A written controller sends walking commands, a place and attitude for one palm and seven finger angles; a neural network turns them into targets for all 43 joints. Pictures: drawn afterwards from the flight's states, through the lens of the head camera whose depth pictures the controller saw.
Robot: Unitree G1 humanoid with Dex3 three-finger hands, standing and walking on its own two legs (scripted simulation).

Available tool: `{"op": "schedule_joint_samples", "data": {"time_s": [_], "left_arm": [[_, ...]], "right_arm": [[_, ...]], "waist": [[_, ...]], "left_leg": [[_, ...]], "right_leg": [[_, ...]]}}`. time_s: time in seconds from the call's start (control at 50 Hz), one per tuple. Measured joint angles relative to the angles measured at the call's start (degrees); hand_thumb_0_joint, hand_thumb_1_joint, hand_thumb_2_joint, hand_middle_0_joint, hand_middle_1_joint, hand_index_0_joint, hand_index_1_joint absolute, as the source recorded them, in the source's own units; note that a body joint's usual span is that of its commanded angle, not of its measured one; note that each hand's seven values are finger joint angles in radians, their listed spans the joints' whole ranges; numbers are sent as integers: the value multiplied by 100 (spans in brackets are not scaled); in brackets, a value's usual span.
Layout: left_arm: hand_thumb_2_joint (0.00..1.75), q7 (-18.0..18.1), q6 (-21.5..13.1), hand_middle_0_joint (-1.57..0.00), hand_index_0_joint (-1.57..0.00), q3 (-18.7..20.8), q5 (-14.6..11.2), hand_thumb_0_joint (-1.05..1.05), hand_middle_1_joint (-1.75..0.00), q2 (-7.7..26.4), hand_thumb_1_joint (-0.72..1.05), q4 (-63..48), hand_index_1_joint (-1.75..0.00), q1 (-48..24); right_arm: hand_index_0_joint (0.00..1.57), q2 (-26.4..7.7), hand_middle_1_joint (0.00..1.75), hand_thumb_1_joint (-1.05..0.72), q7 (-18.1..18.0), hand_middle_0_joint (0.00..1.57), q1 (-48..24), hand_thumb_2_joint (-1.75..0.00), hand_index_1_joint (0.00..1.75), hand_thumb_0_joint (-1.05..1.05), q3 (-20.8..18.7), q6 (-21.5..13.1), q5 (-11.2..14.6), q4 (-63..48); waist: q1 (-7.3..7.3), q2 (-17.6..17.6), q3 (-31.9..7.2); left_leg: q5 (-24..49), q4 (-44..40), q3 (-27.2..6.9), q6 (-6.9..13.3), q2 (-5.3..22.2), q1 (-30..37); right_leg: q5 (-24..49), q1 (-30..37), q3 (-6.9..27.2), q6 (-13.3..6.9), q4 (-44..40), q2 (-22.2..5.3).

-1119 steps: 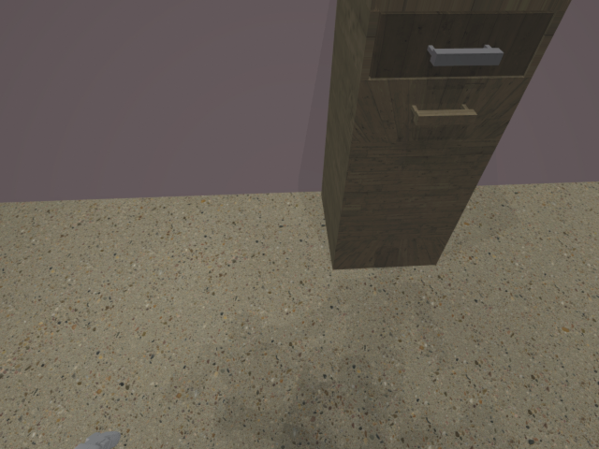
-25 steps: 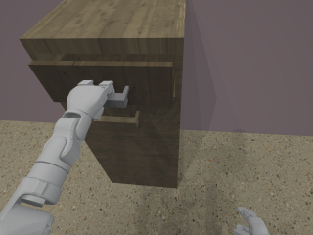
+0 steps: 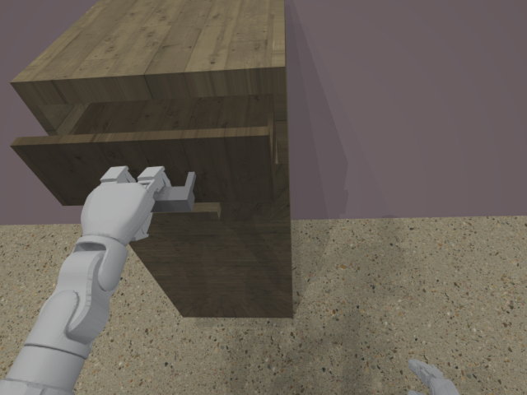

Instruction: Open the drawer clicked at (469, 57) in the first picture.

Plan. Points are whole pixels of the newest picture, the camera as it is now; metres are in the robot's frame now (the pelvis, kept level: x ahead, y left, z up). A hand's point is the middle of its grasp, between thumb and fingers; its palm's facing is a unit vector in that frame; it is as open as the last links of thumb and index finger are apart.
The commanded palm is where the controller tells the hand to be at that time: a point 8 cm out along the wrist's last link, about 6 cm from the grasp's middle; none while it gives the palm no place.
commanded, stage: pull the drawer open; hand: left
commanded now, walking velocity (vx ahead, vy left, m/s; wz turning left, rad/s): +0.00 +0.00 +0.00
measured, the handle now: (146, 189) +0.39 +0.21 +0.13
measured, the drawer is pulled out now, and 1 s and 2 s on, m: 0.10 0.29 0.30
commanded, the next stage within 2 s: open the thumb to release the handle in 1.30 s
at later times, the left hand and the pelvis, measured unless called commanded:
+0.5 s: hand (116, 294) +0.22 +0.20 +0.10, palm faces +0.07 -0.14 -0.99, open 6.1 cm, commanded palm +0.17 +0.21 +0.17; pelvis +0.01 +0.00 +0.00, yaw +1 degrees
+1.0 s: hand (90, 363) +0.14 +0.20 +0.11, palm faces +0.06 -0.12 -0.99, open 6.2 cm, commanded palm +0.08 +0.21 +0.17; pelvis -0.01 -0.01 -0.01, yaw -1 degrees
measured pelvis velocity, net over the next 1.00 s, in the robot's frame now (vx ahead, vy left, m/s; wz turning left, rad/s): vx -0.01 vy -0.01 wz -0.01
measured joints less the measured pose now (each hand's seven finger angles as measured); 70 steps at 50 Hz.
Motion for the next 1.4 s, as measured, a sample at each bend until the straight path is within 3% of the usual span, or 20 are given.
{"op": "schedule_joint_samples", "data": {"time_s": [0.18,0.38,0.86,1.16,1.4], "left_arm": [[76,-27,196,-26,-38,-236,1,5,-135,-67,68,-1121,-131,1000],[75,-47,153,-27,-40,-173,-48,6,-135,-16,67,-2086,-131,2027],[73,641,140,-29,-40,346,-305,5,-135,207,65,-3623,-132,4585],[72,834,20,-30,-40,384,-322,5,-135,336,65,-3920,-131,5205],[73,858,-69,-31,-39,355,-276,4,-135,354,64,-3923,-129,5160]], "right_arm": [[19,115,30,-91,107,20,-604,-90,30,1,165,-74,-61,-131],[20,231,30,-91,187,20,-874,-90,30,1,399,-55,-130,-305],[19,-187,30,-91,181,20,-295,-90,30,1,348,-42,-74,-614],[20,-103,30,-90,179,20,-308,-90,30,1,444,-83,-85,-790],[20,-71,30,-90,184,20,-293,-90,30,1,447,-100,-98,-737]], "waist": [[226,57,-2],[376,71,52],[296,156,-38],[386,153,-20],[401,132,25]], "left_leg": [[-16,-64,-77,11,-38,236],[-48,-67,-142,-24,-1,405],[-229,347,-13,-94,164,199],[-284,539,14,-94,203,217],[-285,546,10,-71,189,241]], "right_leg": [[-33,280,-75,18,-92,-40],[-45,498,-140,-9,-166,-5],[-118,262,-20,-57,168,153],[-124,293,5,-55,297,188],[-107,339,2,-33,266,173]]}}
